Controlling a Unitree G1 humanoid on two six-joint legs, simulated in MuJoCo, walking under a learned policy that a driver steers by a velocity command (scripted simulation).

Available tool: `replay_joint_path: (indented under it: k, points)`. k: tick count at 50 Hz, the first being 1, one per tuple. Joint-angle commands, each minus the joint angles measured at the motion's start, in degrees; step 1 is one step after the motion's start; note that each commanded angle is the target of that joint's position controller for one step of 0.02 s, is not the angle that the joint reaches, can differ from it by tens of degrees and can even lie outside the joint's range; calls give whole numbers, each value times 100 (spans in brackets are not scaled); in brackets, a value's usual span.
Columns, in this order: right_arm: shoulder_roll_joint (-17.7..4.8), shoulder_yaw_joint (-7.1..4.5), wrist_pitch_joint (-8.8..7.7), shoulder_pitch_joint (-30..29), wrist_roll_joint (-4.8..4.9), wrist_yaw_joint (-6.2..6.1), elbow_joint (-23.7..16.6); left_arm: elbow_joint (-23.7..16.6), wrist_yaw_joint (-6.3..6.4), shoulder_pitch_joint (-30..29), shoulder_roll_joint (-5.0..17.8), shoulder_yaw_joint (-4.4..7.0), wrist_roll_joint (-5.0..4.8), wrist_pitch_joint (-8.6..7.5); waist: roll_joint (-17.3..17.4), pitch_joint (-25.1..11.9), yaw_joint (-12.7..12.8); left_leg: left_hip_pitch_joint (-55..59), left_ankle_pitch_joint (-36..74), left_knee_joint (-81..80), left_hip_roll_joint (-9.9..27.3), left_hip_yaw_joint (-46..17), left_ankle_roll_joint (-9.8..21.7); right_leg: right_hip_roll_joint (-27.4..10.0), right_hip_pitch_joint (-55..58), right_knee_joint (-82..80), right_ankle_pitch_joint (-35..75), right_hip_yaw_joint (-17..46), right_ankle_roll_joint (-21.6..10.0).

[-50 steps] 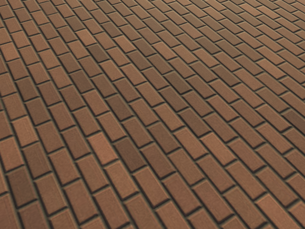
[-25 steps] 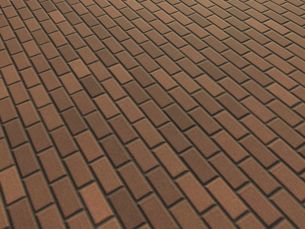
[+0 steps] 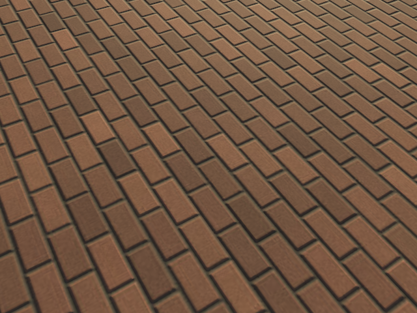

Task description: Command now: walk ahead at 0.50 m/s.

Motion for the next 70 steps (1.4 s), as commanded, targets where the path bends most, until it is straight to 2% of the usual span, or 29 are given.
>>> replay_joint_path:
  k: [1, 5, 10, 13, 15, 16, 17, 18, 20, 21, 25, 29, 33, 38, 39, 40, 41, 42, 45, 53, 58, 61, 63, 64, 65, 66, 67, 68, 70]
  points:
    - [-554, -77, -146, 343, 29, -18, -66, -174, -54, 193, 154, 29, 25, 95, 467, 88, 153, 109, 981, -1388, 1488, -1260, 592, -256, -568, -255, 537, -50, 139]
    - [-484, -23, -128, 754, 34, -28, 89, -485, -67, -803, 142, -8, -27, 92, 463, 291, -69, 440, 1454, -1451, 1335, -979, 516, -262, -988, -1429, 1250, -236, 283]
    - [-428, 62, -97, 1124, -14, -103, 325, -510, 20, -1215, -48, -124, -83, 22, 614, 183, -222, 790, 3982, -725, 1234, -463, 293, 231, -132, -2683, 1618, -600, 196]
    - [-463, 67, -53, 956, -57, -173, 383, -358, 104, -836, 137, -78, -62, -59, 777, 40, -39, 1122, 4515, -81, 1363, -580, 261, 420, 414, -3056, 1193, -478, -23]
    - [-523, 49, -26, 772, 8, -208, 406, 39, 173, 207, 300, 8, 2, -203, 503, -318, 436, 1148, 4313, 1176, 1162, -533, 63, 532, 1527, -4041, 1903, -448, -205]
    - [-442, 80, -49, 904, 72, -224, 324, 206, 213, 826, 646, 86, 95, -292, 152, -874, 527, 411, 2792, 2198, 937, -443, -97, -254, 2787, -3757, 4164, 151, -345]
    - [158, 204, 1, 1848, 321, -234, 392, 253, 213, 1208, 1001, 174, 121, -255, -994, -1920, 266, -900, -1479, 4158, 158, -140, -288, -1990, 4459, -3238, 7047, 1778, -1412]
    - [-186, 96, 117, 1884, 299, -269, 585, 191, 157, 1068, 730, 111, -192, -171, -599, -2408, 313, -1130, -2730, 4817, -48, -751, -346, -2144, 4317, -3464, 7127, 2242, -1841]
    - [-221, 42, 206, 919, -34, -228, 410, 36, 185, 61, 290, -23, -215, -92, -155, -1002, 90, -1402, -2144, 4657, 298, -937, -414, -1561, 2755, -4221, 4991, 1470, -1473]
    - [-147, 35, 260, 709, -96, -201, 391, 51, 236, -122, 95, -98, -189, -81, -111, -598, -45, -1206, -1892, 4243, 458, -971, -460, -1296, 2115, -4486, 4523, 1115, -1224]
    - [195, 117, 553, 1005, -71, -206, 629, 148, 290, -246, 171, -140, -71, -85, -239, -632, -364, -183, -1593, 3022, 394, -707, -587, -851, 1198, -4771, 3313, 360, -838]
    - [-135, 49, 679, 237, -79, -258, 292, 29, 341, -227, 633, 33, -84, 65, -449, -544, -161, -549, -1396, 2753, 433, -508, -486, -1009, 1074, -5034, 812, 485, -890]
    - [-183, 21, 651, 5, -140, -101, 18, -52, 380, -138, 831, 195, -114, 264, -478, -449, -85, -775, -1738, 2750, 472, -279, -313, -1325, 887, -5546, -1906, 834, -910]
    - [62, 9, 587, 1212, -72, 6, 378, -293, 357, -795, 839, 304, -176, 354, 28, -33, -645, 808, -1463, 721, 185, -63, 262, -1019, -166, -4929, -2581, 13, -350]
    - [-57, -24, 532, 1578, -86, -37, 505, -351, 314, -877, 563, 255, -146, 384, 902, 148, -742, 990, -2342, -383, 668, -1049, 459, -542, -611, -3484, -2632, -602, -83]
    - [-583, -102, 473, 1463, -117, -95, 313, -547, 257, -902, -4, 103, -159, 380, 1918, 334, -556, 1015, -3995, -1409, 2236, -3735, 866, 392, -1693, -1802, -1945, -1074, 303]
    - [-861, -171, 477, 1075, -63, -193, 182, -798, 212, -1390, 298, 143, -32, 327, 1341, 860, -438, 148, -4519, -2086, 2401, -4419, 1025, 387, -1977, -1441, -962, -261, 348]
    - [-819, -155, 441, 627, -46, -245, 54, -821, 116, -1332, 526, 190, -80, 242, 1022, 982, -133, -206, -3848, -2063, 2191, -4032, 888, 226, -1677, -1340, -301, -28, 396]
    - [-689, -162, 222, 411, 5, -135, -79, -570, -6, -986, 637, 242, 30, 151, 617, 377, -2, 444, -1606, -1664, 1459, -2808, 559, 261, -1294, -1263, 482, -88, 484]
    - [-621, -213, 86, 1499, -16, -117, 99, -1067, 6, -1925, 423, 144, -13, 151, 839, 220, -512, 1383, -25, -1243, 1345, -2684, 734, 172, -1785, -1755, 753, -102, 694]
    - [-654, -208, 58, 1716, -53, -192, 178, -1368, -96, -2436, 333, 37, -43, 31, 999, 276, -720, 1569, 1655, -774, 1345, -2416, 656, 288, -1258, -2637, 598, -366, 505]
    - [-841, -245, 31, 1313, -52, -206, 96, -1336, -60, -1842, 461, 66, -93, -39, 1043, 154, -313, 1161, 2783, -402, 1418, -2307, 403, 474, 107, -3200, 438, -451, 185]
    - [-940, -264, -12, 1056, -12, -159, 71, -875, 78, -346, 734, 210, -102, -111, 690, -555, 370, 765, 3915, 1117, 1038, -1851, 167, 639, 2134, -3669, 648, -469, -80]
    - [-752, -210, -46, 1009, 15, -123, -62, -714, 170, 680, 1100, 313, 19, -171, 208, -1272, 773, -173, 2562, 2624, 723, -1632, 74, -377, 3561, -3818, -294, 649, -335]
    - [-119, -99, -58, 1625, 189, -92, -139, -584, 161, 1225, 1760, 442, 139, -142, -1342, -1963, 547, -1879, -1294, 4508, -300, -1113, -167, -1939, 4858, -4489, -1232, 3474, -950]
    - [-645, -195, -44, 1521, 38, -109, -71, -531, 114, 867, 1406, 396, -9, -61, -924, -1542, 364, -2447, -1711, 5211, -104, -1391, -39, -1978, 4233, -5073, -1718, 4416, -1076]
    - [-679, -210, -29, 991, -32, -80, -175, -681, 92, 188, 948, 283, -61, -64, -346, -585, 153, -2622, -1167, 5302, 256, -1340, 11, -1761, 3364, -5065, -1637, 3451, -993]
    - [-552, -164, -45, 561, -60, -31, -255, -705, 65, -110, 604, 193, -59, -116, 72, -196, 126, -2498, -752, 5014, 467, -1279, 2, -1433, 2694, -5155, -813, 2602, -903]
    - [-461, -157, 39, 408, -157, 39, -318, -537, 83, -69, 332, 85, -57, -197, -218, -57, -89, -2154, -545, 4557, 697, -1112, -84, -941, 2177, -5298, 440, 1602, -685]
Velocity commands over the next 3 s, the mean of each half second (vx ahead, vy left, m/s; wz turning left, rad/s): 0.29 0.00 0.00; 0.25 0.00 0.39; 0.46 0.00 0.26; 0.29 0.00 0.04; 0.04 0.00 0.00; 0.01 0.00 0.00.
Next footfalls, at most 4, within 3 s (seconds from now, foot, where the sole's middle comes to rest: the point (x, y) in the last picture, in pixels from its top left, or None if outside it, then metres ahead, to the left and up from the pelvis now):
0.32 right None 0.33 -0.10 -0.78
0.78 left None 0.21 0.07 -0.78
1.28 right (220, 294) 0.55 -0.03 -0.78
1.76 left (143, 233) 0.77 0.24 -0.78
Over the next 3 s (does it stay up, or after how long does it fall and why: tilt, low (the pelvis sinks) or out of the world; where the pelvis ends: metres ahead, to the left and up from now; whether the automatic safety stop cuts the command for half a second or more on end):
stays up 0.76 0.13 0.00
